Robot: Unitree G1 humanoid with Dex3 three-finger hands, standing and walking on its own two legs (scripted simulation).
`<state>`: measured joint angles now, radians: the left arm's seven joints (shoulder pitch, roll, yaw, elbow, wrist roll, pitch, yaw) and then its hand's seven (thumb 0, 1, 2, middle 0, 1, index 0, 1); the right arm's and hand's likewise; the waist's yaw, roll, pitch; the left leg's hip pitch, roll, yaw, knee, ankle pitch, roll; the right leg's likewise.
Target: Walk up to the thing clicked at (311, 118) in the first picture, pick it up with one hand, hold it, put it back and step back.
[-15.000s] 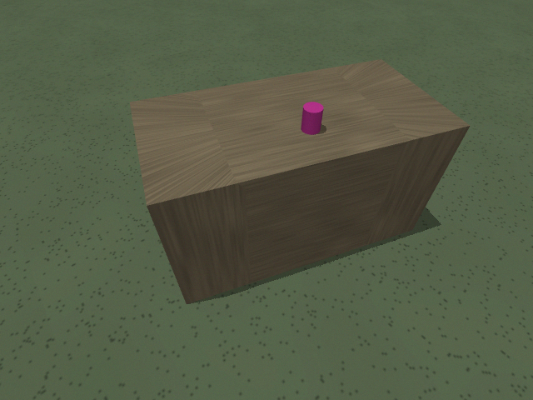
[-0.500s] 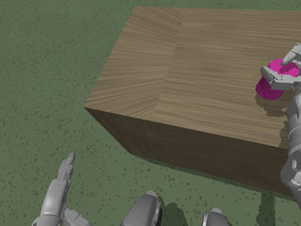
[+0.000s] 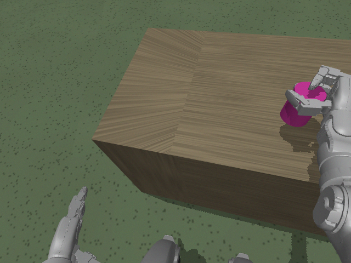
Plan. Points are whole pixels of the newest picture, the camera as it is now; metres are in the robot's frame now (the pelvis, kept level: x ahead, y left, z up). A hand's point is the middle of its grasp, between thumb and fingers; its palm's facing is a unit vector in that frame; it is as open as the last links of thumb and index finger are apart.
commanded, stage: lift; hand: right
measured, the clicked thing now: (301, 105) +0.52 -0.18 +0.02
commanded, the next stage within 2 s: hold in 1.30 s
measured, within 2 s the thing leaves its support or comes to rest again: neither
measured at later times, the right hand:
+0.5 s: hand (327, 103) +0.44 -0.18 +0.13, palm faces +0.18 +0.98 -0.02, open 5.6 cm
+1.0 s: hand (342, 125) +0.37 -0.17 +0.17, palm faces +0.16 +0.99 -0.02, open 5.6 cm
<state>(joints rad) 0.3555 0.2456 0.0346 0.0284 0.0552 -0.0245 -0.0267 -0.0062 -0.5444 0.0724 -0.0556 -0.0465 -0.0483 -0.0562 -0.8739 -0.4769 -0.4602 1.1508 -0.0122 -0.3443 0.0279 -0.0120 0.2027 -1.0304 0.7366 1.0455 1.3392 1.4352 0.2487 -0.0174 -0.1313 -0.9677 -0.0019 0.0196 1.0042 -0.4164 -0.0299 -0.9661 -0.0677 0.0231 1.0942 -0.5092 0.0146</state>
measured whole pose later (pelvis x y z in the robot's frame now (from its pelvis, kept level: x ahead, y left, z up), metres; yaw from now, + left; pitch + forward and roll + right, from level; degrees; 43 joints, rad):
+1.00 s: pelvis +0.00 +0.01 +0.06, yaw -1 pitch +3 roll +0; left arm 0.31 0.21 0.08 0.40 -0.02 -0.06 0.08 -0.01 -0.53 0.05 -0.04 -0.04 -0.04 -0.04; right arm -0.30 -0.21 -0.20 0.37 0.15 -0.06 0.01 -0.01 0.20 -1.03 0.74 1.04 1.39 1.45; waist 0.03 -0.02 -0.04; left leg -0.42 0.03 0.00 0.67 -0.30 -0.03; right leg -0.38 -0.03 -0.01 0.68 -0.35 0.02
